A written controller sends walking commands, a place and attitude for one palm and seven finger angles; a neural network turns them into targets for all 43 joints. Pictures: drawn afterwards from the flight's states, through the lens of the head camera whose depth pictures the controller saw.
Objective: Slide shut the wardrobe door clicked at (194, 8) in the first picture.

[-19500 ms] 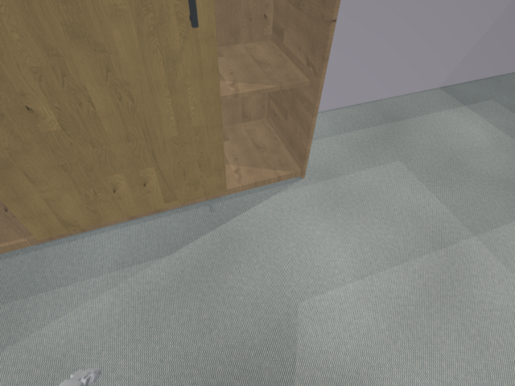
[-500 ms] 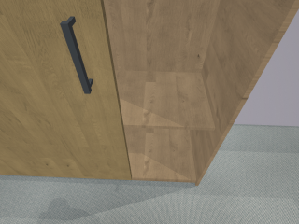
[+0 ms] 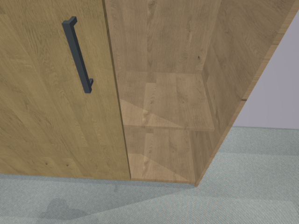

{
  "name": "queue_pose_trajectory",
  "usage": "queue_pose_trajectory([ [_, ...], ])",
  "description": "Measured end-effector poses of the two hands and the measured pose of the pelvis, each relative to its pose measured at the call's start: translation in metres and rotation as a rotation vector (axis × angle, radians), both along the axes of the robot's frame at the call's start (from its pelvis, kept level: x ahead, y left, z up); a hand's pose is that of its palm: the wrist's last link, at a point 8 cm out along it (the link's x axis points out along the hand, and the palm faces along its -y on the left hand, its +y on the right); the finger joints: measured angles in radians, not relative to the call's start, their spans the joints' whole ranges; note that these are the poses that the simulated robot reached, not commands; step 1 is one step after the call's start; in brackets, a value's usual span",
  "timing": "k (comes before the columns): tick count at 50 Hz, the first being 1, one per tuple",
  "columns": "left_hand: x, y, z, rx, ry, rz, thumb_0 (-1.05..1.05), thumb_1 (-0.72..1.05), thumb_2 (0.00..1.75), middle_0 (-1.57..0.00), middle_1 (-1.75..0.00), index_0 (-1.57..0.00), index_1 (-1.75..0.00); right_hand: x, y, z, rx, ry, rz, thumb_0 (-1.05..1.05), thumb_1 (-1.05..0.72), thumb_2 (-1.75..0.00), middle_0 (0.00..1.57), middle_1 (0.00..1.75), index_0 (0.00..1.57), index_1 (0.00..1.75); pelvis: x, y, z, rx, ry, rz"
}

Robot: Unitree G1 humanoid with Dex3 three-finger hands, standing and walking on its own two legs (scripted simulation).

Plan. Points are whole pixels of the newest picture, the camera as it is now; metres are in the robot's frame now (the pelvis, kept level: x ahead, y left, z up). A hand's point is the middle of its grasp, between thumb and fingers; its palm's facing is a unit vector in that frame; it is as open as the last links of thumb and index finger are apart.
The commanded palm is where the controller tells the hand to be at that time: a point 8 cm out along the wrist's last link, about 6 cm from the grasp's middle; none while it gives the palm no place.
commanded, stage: look again from close up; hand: left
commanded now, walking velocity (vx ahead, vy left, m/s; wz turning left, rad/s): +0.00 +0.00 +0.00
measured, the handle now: (81, 58) +0.48 +0.23 +0.20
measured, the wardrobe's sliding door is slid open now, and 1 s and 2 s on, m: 0.43 0.43 0.43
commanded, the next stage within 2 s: shuffle to correct the standing spot in 0.16 s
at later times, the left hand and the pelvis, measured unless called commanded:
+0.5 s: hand out of the picture -0.03 +0.16 -0.18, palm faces +0.14 -0.98 -0.16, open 7.3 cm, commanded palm none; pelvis +0.00 +0.01 +0.00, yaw +2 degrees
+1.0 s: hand out of the picture +0.04 +0.25 -0.18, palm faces +0.09 -0.97 -0.23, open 7.2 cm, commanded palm none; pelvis +0.03 +0.07 +0.00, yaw +2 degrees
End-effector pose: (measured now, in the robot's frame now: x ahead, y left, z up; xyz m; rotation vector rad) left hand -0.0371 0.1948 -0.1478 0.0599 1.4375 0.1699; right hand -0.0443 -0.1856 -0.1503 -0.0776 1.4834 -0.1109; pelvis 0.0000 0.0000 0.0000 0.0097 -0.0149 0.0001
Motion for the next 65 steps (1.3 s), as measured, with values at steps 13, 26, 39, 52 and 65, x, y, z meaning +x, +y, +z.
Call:
queue_pose_trajectory([
  [13,-0.003,0.001,0.001,-0.001,0.014,0.003,0.0,0.91,0.9,-0.2,-0.3,-0.2,-0.3,-0.006,0.003,0.0,0.005,0.02,-0.003,0.0,-0.91,-0.89,0.2,0.3,0.2,0.3,0.001,0.001,0.0,0.001,0.006,0.0],
  [26,-0.001,0.018,-0.003,0.02,-0.02,0.064,0.0,0.91,0.9,-0.2,-0.3,-0.2,-0.3,0.005,0.0,0.001,-0.026,0.031,0.041,0.0,-0.91,-0.89,0.2,0.3,0.2,0.3,0.001,0.013,-0.003,-0.017,0.018,0.035],
  [39,0.015,0.09,-0.006,0.051,-0.004,0.045,0.01,0.91,0.9,-0.2,-0.3,-0.2,-0.3,0.034,0.034,0.004,-0.071,-0.055,0.04,0.0,-0.91,-0.89,0.19,0.3,0.19,0.3,0.009,0.064,-0.006,0.009,0.028,0.024],
  [52,0.074,0.098,0.007,0.1,-0.092,-0.018,0.01,0.95,0.9,-0.2,-0.3,-0.2,-0.3,0.045,0.069,-0.007,0.02,-0.022,0.015,0.01,-0.91,-0.89,0.2,0.3,0.2,0.3,0.03,0.067,-0.003,0.006,0.023,0.031],
  [65,0.051,0.077,0.004,0.078,-0.053,-0.02,0.01,0.94,0.9,-0.2,-0.3,-0.2,-0.3,0.059,0.028,-0.001,-0.045,-0.064,0.017,0.01,-0.91,-0.89,0.2,0.3,0.2,0.3,0.021,0.052,-0.001,0.01,0.01,0.021],
])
